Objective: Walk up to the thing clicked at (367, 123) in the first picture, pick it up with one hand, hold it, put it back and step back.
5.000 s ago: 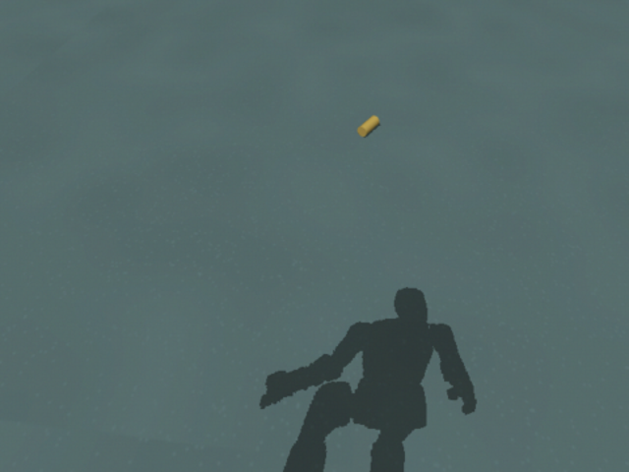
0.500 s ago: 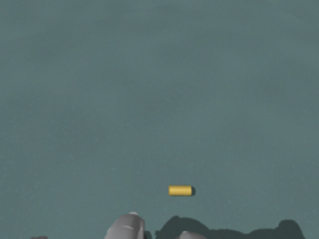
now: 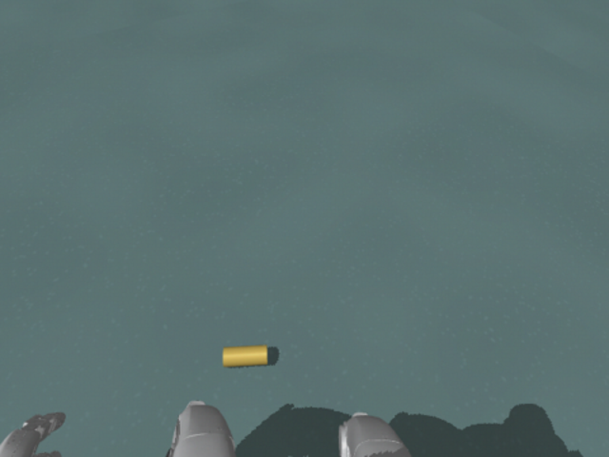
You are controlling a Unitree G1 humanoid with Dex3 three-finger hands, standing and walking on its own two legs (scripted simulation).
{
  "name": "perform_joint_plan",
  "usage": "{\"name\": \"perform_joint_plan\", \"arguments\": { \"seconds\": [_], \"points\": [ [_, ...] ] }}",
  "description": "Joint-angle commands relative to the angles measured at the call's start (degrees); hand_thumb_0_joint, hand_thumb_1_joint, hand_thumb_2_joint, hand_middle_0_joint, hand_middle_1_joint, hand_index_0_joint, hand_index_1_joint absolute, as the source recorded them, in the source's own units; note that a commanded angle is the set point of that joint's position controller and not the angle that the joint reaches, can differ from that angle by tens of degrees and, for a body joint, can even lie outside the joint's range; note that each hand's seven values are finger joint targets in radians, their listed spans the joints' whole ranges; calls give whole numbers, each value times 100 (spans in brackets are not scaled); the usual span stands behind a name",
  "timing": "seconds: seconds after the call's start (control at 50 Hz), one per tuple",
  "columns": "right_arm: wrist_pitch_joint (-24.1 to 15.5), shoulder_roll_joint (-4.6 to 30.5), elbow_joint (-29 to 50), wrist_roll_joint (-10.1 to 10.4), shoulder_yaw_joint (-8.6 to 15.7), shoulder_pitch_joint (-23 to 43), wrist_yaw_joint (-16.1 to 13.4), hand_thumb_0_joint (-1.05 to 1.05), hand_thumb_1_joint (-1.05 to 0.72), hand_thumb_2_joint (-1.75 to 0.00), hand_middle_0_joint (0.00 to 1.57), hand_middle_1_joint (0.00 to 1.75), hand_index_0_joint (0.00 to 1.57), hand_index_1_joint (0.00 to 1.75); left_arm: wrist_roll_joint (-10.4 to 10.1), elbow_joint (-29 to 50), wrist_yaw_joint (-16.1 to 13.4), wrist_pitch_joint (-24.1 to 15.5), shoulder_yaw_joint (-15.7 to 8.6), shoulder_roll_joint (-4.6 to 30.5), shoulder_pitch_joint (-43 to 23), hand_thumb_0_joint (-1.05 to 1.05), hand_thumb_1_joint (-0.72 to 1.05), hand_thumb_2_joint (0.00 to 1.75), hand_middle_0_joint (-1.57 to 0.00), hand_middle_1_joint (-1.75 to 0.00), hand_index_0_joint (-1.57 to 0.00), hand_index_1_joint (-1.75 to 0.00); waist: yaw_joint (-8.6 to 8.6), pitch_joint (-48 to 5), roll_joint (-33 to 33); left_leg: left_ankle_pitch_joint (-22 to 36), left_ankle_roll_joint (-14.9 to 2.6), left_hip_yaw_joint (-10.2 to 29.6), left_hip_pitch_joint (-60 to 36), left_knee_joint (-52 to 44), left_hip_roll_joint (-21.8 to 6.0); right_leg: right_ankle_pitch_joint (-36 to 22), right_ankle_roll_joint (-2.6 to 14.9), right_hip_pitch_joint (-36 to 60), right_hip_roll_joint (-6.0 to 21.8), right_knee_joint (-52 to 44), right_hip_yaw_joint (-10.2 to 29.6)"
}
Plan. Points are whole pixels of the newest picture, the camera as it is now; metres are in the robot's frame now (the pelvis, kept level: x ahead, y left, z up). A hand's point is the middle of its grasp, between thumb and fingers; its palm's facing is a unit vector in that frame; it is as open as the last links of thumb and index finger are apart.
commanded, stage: walk up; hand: left
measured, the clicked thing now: (245, 355) +0.44 +0.14 -0.68
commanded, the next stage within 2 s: none
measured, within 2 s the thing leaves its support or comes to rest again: neither
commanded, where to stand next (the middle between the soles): +0.11 -0.11 m, yaw +4 degrees
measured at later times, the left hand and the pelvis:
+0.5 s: hand out of the picture +0.08 +0.10 -0.11, palm faces +0.05 -0.95 -0.31, open 7.4 cm; pelvis +0.02 -0.15 +0.04, yaw +4 degrees
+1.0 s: hand out of the picture +0.00 +0.15 -0.09, palm faces +0.10 -0.88 -0.47, open 7.4 cm; pelvis +0.01 -0.15 +0.05, yaw +6 degrees
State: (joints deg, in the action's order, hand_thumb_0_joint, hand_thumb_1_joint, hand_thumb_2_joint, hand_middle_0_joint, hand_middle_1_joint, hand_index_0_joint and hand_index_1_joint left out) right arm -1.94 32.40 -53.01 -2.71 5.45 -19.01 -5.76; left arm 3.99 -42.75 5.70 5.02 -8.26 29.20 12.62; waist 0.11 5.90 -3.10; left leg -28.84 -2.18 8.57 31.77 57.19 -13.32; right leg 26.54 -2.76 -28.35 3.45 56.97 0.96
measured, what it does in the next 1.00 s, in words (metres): steps to the right: left foot, then right foot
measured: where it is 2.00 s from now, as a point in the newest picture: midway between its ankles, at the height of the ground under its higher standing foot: outside the picture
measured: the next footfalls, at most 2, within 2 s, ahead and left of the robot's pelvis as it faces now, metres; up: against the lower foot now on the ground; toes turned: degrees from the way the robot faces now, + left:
left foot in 0.32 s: +0.08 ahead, -0.03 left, +0.00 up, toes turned +5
right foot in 0.52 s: +0.08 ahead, -0.26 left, +0.00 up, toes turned +5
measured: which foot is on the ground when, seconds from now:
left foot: up 0.00-0.30, down 0.32-0.56, up 0.58-0.92, down 0.94-1.00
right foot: down 0.00-0.36, up 0.38-0.50, down 0.52-1.00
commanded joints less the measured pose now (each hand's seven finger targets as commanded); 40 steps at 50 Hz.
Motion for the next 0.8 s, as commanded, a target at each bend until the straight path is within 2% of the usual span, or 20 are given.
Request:
{"name": "perform_joint_plan", "arguments": {
  "seconds": [0.0,0.02,0.06,0.16,0.2,0.24,0.28,0.3,0.32,0.34,0.36,0.42,0.48,0.5,0.52,0.54,0.56,0.66,0.7,0.78],
  "points": [
    [-89,892,451,187,283,305,-262,0,-90,-90,20,30,20,30,-68,600,-273,-167,-453,1934,-210,0,90,90,-20,-30,-20,-30,-296,122,-1156,-186,28,-312,1458,1961,1159,2136,1043,264,1425,-4829,3817],
    [-114,941,164,293,234,102,-224,0,-90,-90,20,30,20,30,-72,534,-317,-184,-355,1602,-199,0,90,90,-20,-30,-20,-30,-207,141,-710,152,11,-241,1488,1782,1093,1255,866,634,1094,-4201,2905],
    [-127,932,-204,362,205,-463,-196,0,-90,-90,20,30,20,30,15,434,-336,-187,-257,1351,-213,0,90,90,-20,-30,-20,-30,-128,-70,-964,256,-4,-526,1022,1415,1052,628,1136,767,778,-3397,1826],
    [-248,559,-106,220,35,-410,-24,0,-90,-90,20,30,20,30,-35,373,-337,-246,-13,764,83,0,90,90,-20,-30,-20,-30,-257,-336,-856,12,-108,-1035,-91,-311,1180,-636,1743,1070,954,-3307,1577],
    [-268,432,12,225,-45,-160,71,0,-90,-90,20,30,20,30,-144,206,-416,-310,66,670,307,0,90,90,-20,-30,-20,-30,-405,-482,-440,157,-140,-865,-223,-876,1296,-1833,1515,1554,1129,-3136,1739],
    [-298,239,64,227,-120,-134,131,0,-90,-90,20,30,20,30,-305,129,-489,-381,137,682,217,0,90,90,-20,-30,-20,-30,-238,-732,-101,819,-175,-820,-1029,-1824,1324,-2889,1291,1534,1331,-2827,1656],
    [-345,220,45,235,-111,-175,163,0,-90,-90,20,30,20,30,-412,78,-540,-457,299,555,-8,0,90,90,-20,-30,-20,-30,35,-917,364,2107,-286,-471,-2290,-3003,1112,-3501,656,1056,1207,-2331,1159],
    [-353,442,121,179,-48,-93,153,0,-90,-90,20,30,20,30,-452,54,-553,-514,374,434,-47,0,90,90,-20,-30,-20,-30,107,-1101,761,2592,-649,652,-2803,-3083,437,-3278,193,548,831,-1705,871],
    [-355,695,316,182,-14,340,157,0,-90,-90,20,30,20,30,-491,-60,-560,-517,381,296,160,0,90,90,-20,-30,-20,-30,-84,-1057,1247,3064,-1148,1852,-2909,-3265,-454,-1573,-254,83,92,-1146,336],
    [-312,848,374,233,9,604,189,0,-90,-90,20,30,20,30,-456,-264,-605,-461,240,535,289,0,90,90,-20,-30,-20,-30,-106,-939,1091,3165,-1967,2285,-2329,-3032,-1100,381,-316,373,-44,-707,333],
    [-292,767,360,243,46,640,192,0,-90,-90,20,30,20,30,-371,-315,-629,-477,207,721,176,0,90,90,-20,-30,-20,-30,-68,-813,936,3341,-2129,2390,-1884,-2902,-1259,698,-141,606,151,-500,783],
    [-256,315,318,245,-148,817,254,0,-90,-90,20,30,20,30,-423,-442,-545,-517,261,478,-94,0,90,90,-20,-30,-20,-30,-70,-724,573,3721,-1305,783,-1962,-2993,-215,341,152,602,-88,-934,311],
    [-47,285,196,239,-147,1320,410,0,-90,-90,20,30,20,30,-428,-791,-636,-785,325,413,252,0,90,90,-20,-30,-20,-30,-345,-864,962,3571,-396,-307,-1461,-2073,670,-1823,295,1877,-213,-3075,7],
    [46,217,281,217,-142,1324,450,0,-90,-90,20,30,20,30,-400,-929,-734,-876,244,730,516,0,90,90,-20,-30,-20,-30,-380,-925,634,3305,-196,-605,-1121,-1382,954,-2566,456,2170,189,-3103,651],
    [124,102,404,181,-155,1222,489,0,-90,-90,20,30,20,30,-339,-998,-827,-945,155,1093,705,0,90,90,-20,-30,-20,-30,-338,-816,16,2188,2,-665,-266,-838,1196,-2995,784,2498,995,-3251,1921],
    [233,148,460,93,-84,1258,483,0,-90,-90,20,30,20,30,-377,-1009,-892,-933,99,1462,545,0,90,90,-20,-30,-20,-30,-270,-725,-250,15,16,-535,-51,-556,1114,-2809,1409,2159,1931,-3508,2692],
    [282,271,403,36,-5,1341,483,0,-90,-90,20,30,20,30,-342,-940,-904,-954,70,1524,314,0,90,90,-20,-30,-20,-30,-245,-463,-133,-251,45,-317,-138,-144,976,-2606,1743,1672,2193,-3533,3079],
    [402,97,218,145,45,1264,680,0,-90,-90,20,30,20,30,-274,-997,-969,-1052,182,1016,121,0,90,90,-20,-30,-20,-30,-105,-392,-115,752,71,-208,-83,-118,986,-2412,844,1966,1088,-3482,1594],
    [436,71,196,165,36,1329,694,0,-90,-90,20,30,20,30,-267,-988,-949,-1072,201,952,242,0,90,90,-20,-30,-20,-30,-185,-498,-426,934,126,-263,-165,-149,1046,-2601,738,2067,917,-3527,1396],
    [389,62,146,175,18,1517,718,0,-90,-90,20,30,20,30,-251,-924,-871,-1047,180,892,167,0,90,90,-20,-30,-20,-30,-258,-551,-994,746,244,-477,-309,-1031,975,-2383,976,2285,878,-3533,1181]
  ]
}}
